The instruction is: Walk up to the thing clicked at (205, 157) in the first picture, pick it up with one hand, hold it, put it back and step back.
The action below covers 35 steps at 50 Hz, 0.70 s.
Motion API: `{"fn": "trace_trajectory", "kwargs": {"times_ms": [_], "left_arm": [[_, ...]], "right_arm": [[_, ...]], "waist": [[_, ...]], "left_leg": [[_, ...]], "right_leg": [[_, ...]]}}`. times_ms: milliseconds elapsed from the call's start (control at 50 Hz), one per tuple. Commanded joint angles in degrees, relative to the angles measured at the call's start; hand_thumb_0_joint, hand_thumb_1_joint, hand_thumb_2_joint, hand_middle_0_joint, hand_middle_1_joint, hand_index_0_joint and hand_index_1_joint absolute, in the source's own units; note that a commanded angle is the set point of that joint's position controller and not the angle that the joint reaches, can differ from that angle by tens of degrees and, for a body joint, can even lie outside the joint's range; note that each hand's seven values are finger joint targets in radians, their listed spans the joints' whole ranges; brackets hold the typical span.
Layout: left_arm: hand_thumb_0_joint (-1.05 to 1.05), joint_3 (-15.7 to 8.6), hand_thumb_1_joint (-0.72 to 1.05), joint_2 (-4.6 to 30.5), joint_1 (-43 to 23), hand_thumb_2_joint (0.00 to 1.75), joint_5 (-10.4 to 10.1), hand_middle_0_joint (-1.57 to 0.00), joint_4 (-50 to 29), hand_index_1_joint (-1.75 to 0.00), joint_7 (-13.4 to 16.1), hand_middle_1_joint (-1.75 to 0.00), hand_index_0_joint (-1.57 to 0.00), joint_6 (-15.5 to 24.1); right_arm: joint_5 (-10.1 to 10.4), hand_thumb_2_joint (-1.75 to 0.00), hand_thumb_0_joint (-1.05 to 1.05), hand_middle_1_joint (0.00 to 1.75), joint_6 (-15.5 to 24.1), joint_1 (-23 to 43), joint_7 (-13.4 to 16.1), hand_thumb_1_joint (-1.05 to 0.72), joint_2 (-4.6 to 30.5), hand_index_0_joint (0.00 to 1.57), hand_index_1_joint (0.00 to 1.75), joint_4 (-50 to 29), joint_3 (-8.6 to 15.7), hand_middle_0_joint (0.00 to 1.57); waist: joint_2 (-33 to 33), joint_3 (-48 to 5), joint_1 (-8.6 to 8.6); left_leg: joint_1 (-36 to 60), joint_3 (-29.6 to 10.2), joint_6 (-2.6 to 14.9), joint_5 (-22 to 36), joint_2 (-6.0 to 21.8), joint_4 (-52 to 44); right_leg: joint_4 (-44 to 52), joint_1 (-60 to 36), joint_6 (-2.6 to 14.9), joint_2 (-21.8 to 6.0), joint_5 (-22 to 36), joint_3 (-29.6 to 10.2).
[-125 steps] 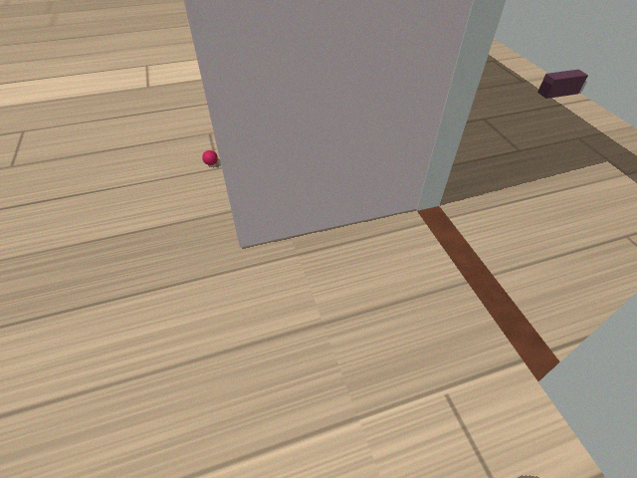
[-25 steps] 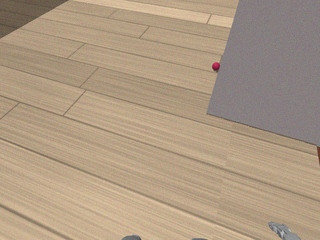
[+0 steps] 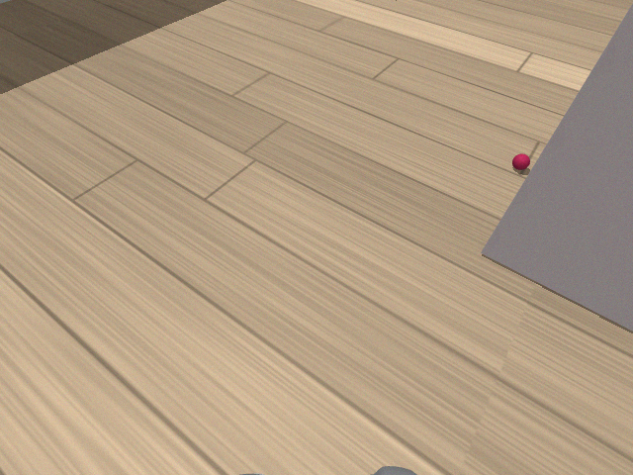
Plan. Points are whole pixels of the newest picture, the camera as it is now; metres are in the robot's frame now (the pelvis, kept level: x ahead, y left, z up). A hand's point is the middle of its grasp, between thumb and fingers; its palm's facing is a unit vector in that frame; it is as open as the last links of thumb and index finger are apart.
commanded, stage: walk up
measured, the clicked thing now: (521, 161) +1.55 -1.00 -0.71
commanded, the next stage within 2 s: stand in 0.80 s
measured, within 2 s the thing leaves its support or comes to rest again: neither
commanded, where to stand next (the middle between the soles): +0.06 -0.01 m, yaw +3 degrees
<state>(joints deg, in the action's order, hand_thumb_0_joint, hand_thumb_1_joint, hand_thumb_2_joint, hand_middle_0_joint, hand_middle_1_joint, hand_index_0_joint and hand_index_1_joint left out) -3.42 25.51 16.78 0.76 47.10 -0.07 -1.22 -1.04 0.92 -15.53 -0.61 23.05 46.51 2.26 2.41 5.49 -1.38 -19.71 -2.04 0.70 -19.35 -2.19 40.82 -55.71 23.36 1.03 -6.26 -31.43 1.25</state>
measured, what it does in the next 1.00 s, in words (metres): stands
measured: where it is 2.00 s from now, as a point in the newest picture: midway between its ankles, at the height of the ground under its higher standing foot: outside the picture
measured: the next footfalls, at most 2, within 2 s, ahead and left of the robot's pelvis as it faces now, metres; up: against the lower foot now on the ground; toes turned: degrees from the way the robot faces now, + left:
none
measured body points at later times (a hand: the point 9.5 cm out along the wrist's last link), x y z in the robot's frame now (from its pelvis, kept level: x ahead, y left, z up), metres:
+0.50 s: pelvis +0.00 -0.01 +0.01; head +0.03 +0.00 +0.46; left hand +0.06 +0.31 -0.11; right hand +0.14 -0.30 -0.11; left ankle +0.01 +0.11 -0.71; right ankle +0.03 -0.14 -0.71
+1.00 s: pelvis +0.00 -0.02 +0.03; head +0.01 -0.02 +0.48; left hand +0.04 +0.29 -0.10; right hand +0.13 -0.31 -0.10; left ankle +0.01 +0.11 -0.71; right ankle +0.03 -0.15 -0.71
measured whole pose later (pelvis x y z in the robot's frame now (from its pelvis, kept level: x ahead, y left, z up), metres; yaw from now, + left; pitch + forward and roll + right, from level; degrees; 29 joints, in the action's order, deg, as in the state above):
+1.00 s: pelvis +0.00 -0.02 +0.03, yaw +6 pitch -3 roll +0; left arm -0.5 20.7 5.5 0.6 66.0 -0.7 0.5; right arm -0.3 0.8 -4.5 -0.7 20.3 63.9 -0.5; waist -0.1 3.7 -1.5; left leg -9.5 -5.9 -1.3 -10.5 -0.5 22.7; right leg -21.7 7.8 -0.7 -2.7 -10.9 6.2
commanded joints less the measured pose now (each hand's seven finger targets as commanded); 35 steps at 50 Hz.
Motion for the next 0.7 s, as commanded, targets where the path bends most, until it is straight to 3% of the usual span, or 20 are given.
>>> {"fn": "trace_trajectory", "kwargs": {"times_ms": [0,40,60,80,100,120,140,160,180,200,220,240,260,280,340,360,400,500,540,680], "left_arm": [[0.0,-3.1,0.9,9.8,4.1,0.9,-0.6,-0.2,-1.1,-0.3,0.4,-0.3,-0.2,2.6],[0.0,-2.9,0.9,9.0,3.2,0.9,-0.1,-0.2,-0.6,-0.3,0.4,-0.3,-0.2,2.8],[0.0,-2.9,0.9,8.3,3.9,0.9,-0.1,-0.2,0.3,-0.3,0.6,-0.3,-0.2,3.0],[0.0,-3.0,0.9,9.9,3.0,0.9,0.5,-0.2,0.2,-0.3,0.8,-0.3,-0.2,3.5],[0.0,-3.4,0.9,13.2,1.2,0.9,1.0,-0.2,-0.7,-0.3,0.9,-0.3,-0.2,3.9],[0.0,-3.7,0.9,16.2,-2.3,0.9,0.7,-0.2,-0.8,-0.3,0.5,-0.3,-0.2,3.7],[0.0,-3.5,0.9,15.7,-6.5,0.9,0.8,-0.2,-1.9,-0.3,0.3,-0.3,-0.2,3.7],[0.0,-2.9,0.9,13.8,-8.4,0.9,0.5,-0.2,-2.1,-0.3,0.3,-0.3,-0.2,3.7],[0.0,-2.2,0.9,12.5,-8.9,0.9,0.4,-0.2,-1.5,-0.3,0.3,-0.3,-0.2,3.5],[0.0,-1.6,0.9,11.2,-8.3,0.9,0.3,-0.2,-0.4,-0.3,0.3,-0.3,-0.2,3.4],[0.0,-1.1,0.9,9.8,-7.7,0.9,0.0,-0.2,-0.1,-0.3,0.3,-0.3,-0.2,3.3],[0.0,-0.7,0.9,7.8,-6.5,0.9,-0.3,-0.2,0.0,-0.3,0.1,-0.3,-0.2,3.1],[0.0,-0.9,0.9,8.3,-5.7,0.9,-0.7,-0.2,1.2,-0.3,0.2,-0.3,-0.2,2.7],[0.0,-0.9,0.9,8.2,-5.7,0.9,-0.7,-0.2,1.9,-0.3,0.4,-0.3,-0.2,2.8],[0.0,-0.9,0.9,9.0,-6.6,0.9,-0.7,-0.2,3.8,-0.3,0.3,-0.3,-0.2,3.8],[0.0,-0.9,0.9,9.8,-7.6,0.9,-0.7,-0.2,4.1,-0.3,0.3,-0.3,-0.2,3.9],[0.0,-0.7,0.9,10.1,-9.6,0.9,-0.9,-0.2,4.5,-0.3,0.3,-0.3,-0.2,3.6],[0.0,-0.1,0.9,8.8,-12.8,0.9,-0.7,-0.2,6.5,-0.3,0.0,-0.3,-0.2,2.9],[0.0,0.0,0.9,8.7,-12.2,0.9,-0.7,-0.2,7.8,-0.3,0.0,-0.3,-0.2,3.0],[0.0,-0.2,0.9,8.7,-15.0,0.9,-0.6,-0.2,10.4,-0.3,-0.2,-0.3,-0.2,3.0]], "right_arm": [[0.3,-0.9,0.0,0.3,1.8,3.4,1.7,-0.9,14.8,0.2,0.3,-3.9,3.8,0.2],[0.5,-0.9,0.0,0.3,1.4,3.4,1.7,-0.9,14.2,0.2,0.3,-4.0,3.5,0.2],[0.9,-0.9,0.0,0.3,1.0,4.8,1.6,-0.9,13.8,0.2,0.3,-3.8,3.1,0.2],[1.3,-0.9,0.0,0.3,0.7,4.8,1.6,-0.9,11.7,0.2,0.3,-4.0,2.4,0.2],[1.9,-0.9,0.0,0.3,0.6,4.6,1.5,-0.9,8.9,0.2,0.3,-4.2,1.8,0.2],[1.9,-0.9,0.0,0.3,0.1,4.4,2.1,-0.9,10.2,0.2,0.3,-2.8,2.6,0.2],[1.4,-0.9,0.0,0.3,0.0,2.3,2.2,-0.9,11.4,0.2,0.3,-1.1,3.3,0.2],[1.6,-0.9,0.0,0.3,0.3,0.7,1.9,-0.9,11.6,0.2,0.3,0.1,3.2,0.2],[1.7,-0.9,0.0,0.3,0.8,0.4,1.7,-0.9,10.8,0.2,0.3,1.2,2.9,0.2],[1.4,-0.9,0.0,0.3,1.3,0.5,1.6,-0.9,10.3,0.2,0.3,2.1,2.9,0.2],[0.8,-0.9,0.0,0.3,1.8,1.0,1.6,-0.9,11.3,0.2,0.3,1.9,3.2,0.2],[0.3,-0.9,0.0,0.3,2.5,2.2,1.7,-0.9,12.8,0.2,0.3,1.4,3.1,0.2],[0.8,-0.9,0.0,0.3,2.6,3.8,1.6,-0.9,15.8,0.2,0.3,1.6,3.4,0.2],[0.8,-0.9,0.0,0.3,2.5,5.5,1.6,-0.9,15.2,0.2,0.3,2.1,3.1,0.2],[1.3,-0.9,0.0,0.3,1.9,8.3,1.6,-0.9,11.2,0.2,0.3,3.1,1.6,0.2],[1.4,-0.9,0.0,0.3,1.7,8.1,1.7,-0.9,10.5,0.2,0.3,3.9,1.3,0.2],[1.2,-0.9,0.0,0.3,1.4,7.9,1.5,-0.9,10.6,0.2,0.3,5.4,1.1,0.2],[0.9,-0.9,0.0,0.3,1.5,9.9,1.2,-0.9,11.3,0.2,0.3,7.3,0.6,0.2],[1.0,-0.9,0.0,0.3,1.5,11.4,1.1,-0.9,11.1,0.2,0.3,7.9,0.2,0.2],[0.8,-0.9,0.0,0.3,1.2,12.5,0.9,-0.9,10.9,0.2,0.3,10.7,0.0,0.2]], "waist": [[-13.1,-5.0,-0.46],[-11.4,-6.2,-0.51],[-10.7,-6.2,-1.77],[-7.8,-6.0,-1.88],[0.3,-6.5,-1.49],[6.5,-5.1,-0.5],[6.4,-2.6,1.72],[3.8,-2.2,2.74],[3.2,-2.4,3.01],[3.1,-3.6,2.99],[1.4,-5.0,2.15],[-2.1,-8.0,0.96],[-4.7,-7.9,0.25],[-5.0,-7.9,-0.27],[-4.4,-8.5,-0.62],[-3.7,-8.2,-0.06],[-3.7,-8.3,0.5],[-3.1,-7.0,0.24],[-3.2,-6.9,-0.36],[-3.5,-5.9,0.19]], "left_leg": [[-0.4,-16.9,12.03,19.6,13.4,-12.3],[-1.6,-14.2,10.44,20.4,11.6,-9.1],[-4.2,-12.7,8.99,18.9,10.5,-6.4],[-6.5,-11.6,6.27,17.2,8.4,-3.6],[-7.9,-8.1,2.89,9.9,3.1,2.6],[-3.4,-2.3,1.72,-7.6,-1.5,8.9],[-1.2,-1.3,0.89,-12.2,0.3,11.8],[-0.2,-0.9,1.1,-10.7,0.7,7.7],[2.2,-0.4,1.6,-4.4,1.0,0.4],[5.9,-3.2,2.51,5.6,2.0,-4.9],[7.6,-10.2,4.17,12.0,5.6,-8.1],[8.5,-20.2,7.24,15.3,11.6,-12.1],[5.0,-23.7,11.27,18.0,14.5,-11.8],[3.7,-22.0,11.37,20.2,14.1,-11.4],[0.3,-10.7,4.5,21.0,7.0,-7.8],[1.0,-8.3,3.08,18.6,4.8,-7.1],[3.7,-8.3,2.85,15.9,4.2,-7.9],[1.5,-12.0,4.03,11.8,6.8,-14.1],[1.5,-11.5,3.57,12.8,6.5,-14.4],[2.5,-10.7,2.32,10.2,6.0,-17.8]], "right_leg": [[6.6,-2.9,0.33,0.7,3.1,-0.6],[14.7,-8.1,0.84,3.0,6.7,1.2],[21.4,-12.9,1.27,4.1,12.6,2.3],[25.2,-15.5,2.28,2.4,17.4,-0.9],[30.9,-13.6,5.57,-6.4,16.7,-13.2],[34.6,-5.0,11.74,-14.5,13.5,-21.3],[34.5,-1.6,14.35,-17.5,14.6,-23.1],[32.6,-2.5,12.87,-15.2,17.9,-18.0],[28.9,-2.9,9.87,-11.1,22.4,-12.2],[25.6,-1.6,6.71,-7.9,25.9,-8.3],[20.4,-1.2,4.05,-4.4,27.0,-4.7],[14.4,-1.5,1.27,-0.3,23.3,-1.3],[13.9,-4.2,0.43,2.6,12.0,-1.1],[17.0,-7.1,0.71,2.4,9.9,-1.4],[24.0,-15.1,2.85,-1.5,26.2,-3.0],[25.4,-14.1,3.99,-3.6,27.3,-4.5],[26.2,-12.2,4.37,-4.7,25.8,-5.0],[27.5,-14.0,1.91,-1.5,16.6,-1.3],[29.7,-15.5,1.87,-1.8,17.2,-1.5],[34.7,-16.1,1.45,-2.7,13.5,-1.3]]}}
